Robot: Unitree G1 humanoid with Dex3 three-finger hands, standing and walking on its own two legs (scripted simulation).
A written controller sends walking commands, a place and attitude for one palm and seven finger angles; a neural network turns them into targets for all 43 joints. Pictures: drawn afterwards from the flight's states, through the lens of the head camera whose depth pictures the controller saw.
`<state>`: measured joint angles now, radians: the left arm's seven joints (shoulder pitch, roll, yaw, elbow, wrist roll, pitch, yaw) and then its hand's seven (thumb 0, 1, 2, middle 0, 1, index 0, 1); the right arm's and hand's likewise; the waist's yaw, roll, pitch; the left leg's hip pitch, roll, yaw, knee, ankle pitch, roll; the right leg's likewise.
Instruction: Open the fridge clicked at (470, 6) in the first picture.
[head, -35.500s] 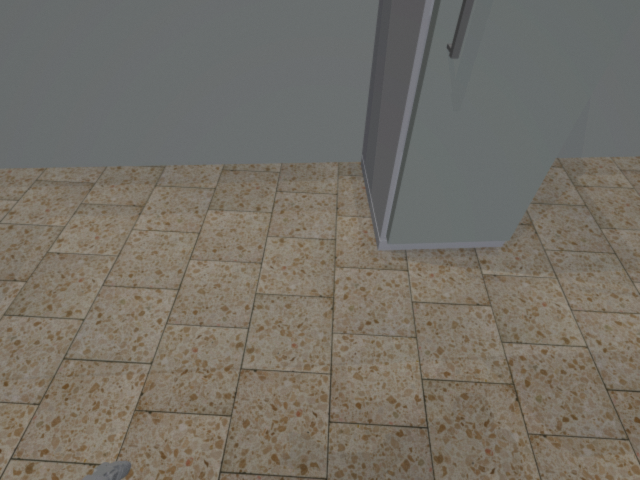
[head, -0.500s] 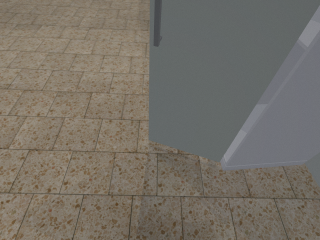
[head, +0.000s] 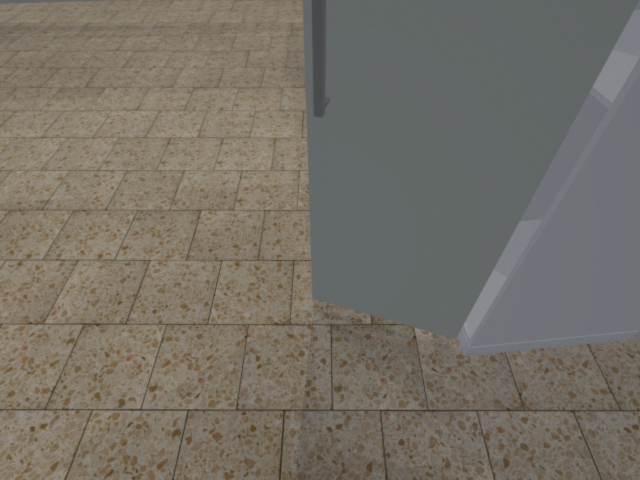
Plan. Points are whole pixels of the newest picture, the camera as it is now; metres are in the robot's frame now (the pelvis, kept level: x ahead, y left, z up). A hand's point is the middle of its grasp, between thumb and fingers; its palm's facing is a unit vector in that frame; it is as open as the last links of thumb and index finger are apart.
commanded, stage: let the arm hang, fingers relaxed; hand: left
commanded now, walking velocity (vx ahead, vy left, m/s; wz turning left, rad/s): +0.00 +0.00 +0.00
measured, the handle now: (322, 12) +0.77 +0.05 +0.25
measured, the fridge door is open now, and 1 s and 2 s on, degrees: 66 66 66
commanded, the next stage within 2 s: look to check the result in 0.28 s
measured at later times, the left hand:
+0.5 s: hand out of the picture +0.09 +0.21 -0.16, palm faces -0.03 -0.96 -0.29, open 7.4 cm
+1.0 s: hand out of the picture +0.11 +0.21 -0.16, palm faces -0.02 -0.95 -0.32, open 7.4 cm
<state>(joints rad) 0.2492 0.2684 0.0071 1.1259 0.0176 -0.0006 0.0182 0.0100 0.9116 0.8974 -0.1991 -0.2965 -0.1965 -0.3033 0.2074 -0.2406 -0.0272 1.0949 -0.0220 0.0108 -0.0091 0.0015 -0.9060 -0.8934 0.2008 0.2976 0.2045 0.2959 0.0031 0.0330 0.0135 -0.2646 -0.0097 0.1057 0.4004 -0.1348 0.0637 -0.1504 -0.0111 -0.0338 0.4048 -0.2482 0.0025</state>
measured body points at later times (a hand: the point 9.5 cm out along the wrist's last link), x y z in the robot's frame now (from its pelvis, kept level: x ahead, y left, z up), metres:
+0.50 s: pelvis +0.02 -0.02 +0.01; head +0.04 -0.01 +0.45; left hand +0.09 +0.26 -0.14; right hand +0.08 -0.30 -0.14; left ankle +0.05 +0.08 -0.74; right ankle -0.02 -0.13 -0.74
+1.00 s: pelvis +0.04 -0.03 +0.01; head +0.06 -0.03 +0.46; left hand +0.11 +0.26 -0.14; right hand +0.12 -0.31 -0.14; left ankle +0.05 +0.08 -0.74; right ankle -0.02 -0.13 -0.74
